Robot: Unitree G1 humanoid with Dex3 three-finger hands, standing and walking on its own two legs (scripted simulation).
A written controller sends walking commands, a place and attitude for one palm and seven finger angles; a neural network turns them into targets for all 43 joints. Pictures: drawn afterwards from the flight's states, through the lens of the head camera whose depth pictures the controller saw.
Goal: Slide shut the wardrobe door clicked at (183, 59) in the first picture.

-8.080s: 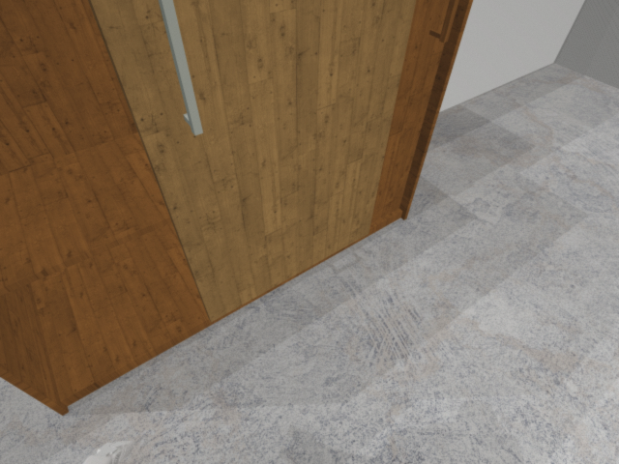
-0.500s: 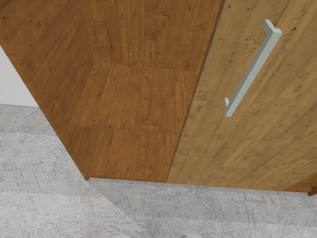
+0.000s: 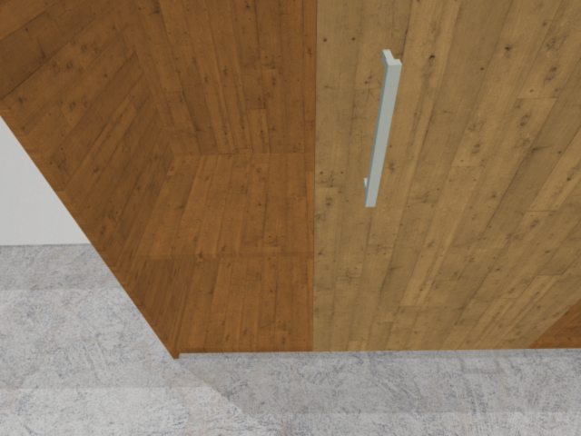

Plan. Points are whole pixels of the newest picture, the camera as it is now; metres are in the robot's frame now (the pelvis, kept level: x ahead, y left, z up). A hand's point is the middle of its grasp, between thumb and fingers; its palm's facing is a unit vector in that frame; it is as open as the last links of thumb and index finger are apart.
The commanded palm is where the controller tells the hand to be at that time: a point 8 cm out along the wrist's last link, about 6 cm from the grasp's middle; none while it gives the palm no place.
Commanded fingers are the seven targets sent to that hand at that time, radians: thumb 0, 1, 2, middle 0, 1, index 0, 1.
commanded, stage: come to a stop and stand still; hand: right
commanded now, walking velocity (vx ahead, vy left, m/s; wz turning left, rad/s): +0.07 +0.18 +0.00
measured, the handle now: (377, 137) +0.52 -0.11 +0.16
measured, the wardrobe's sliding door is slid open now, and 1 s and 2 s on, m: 0.48 0.48 0.48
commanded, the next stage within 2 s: look again from close up in 1.40 s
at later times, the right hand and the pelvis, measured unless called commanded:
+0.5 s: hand out of the picture +0.04 -0.14 -0.19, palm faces +0.01 +0.98 -0.22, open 7.3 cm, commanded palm none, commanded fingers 0.00 -0.90 -0.90 0.20 0.30 0.20 0.30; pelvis +0.02 +0.04 -0.02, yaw +1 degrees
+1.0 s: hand out of the picture -0.05 -0.13 -0.19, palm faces +0.06 +0.99 -0.16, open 7.4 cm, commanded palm none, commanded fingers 0.00 -0.90 -0.90 0.20 0.30 0.20 0.30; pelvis -0.02 +0.03 -0.01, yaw +0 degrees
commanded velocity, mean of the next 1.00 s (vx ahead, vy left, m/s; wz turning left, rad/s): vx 0.00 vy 0.01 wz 0.00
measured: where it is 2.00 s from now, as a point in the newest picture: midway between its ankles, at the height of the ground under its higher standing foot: outside the picture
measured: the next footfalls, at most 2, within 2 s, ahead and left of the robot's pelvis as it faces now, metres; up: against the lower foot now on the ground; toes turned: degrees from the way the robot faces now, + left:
left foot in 0.24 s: +0.05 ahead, +0.14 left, +0.00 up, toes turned +4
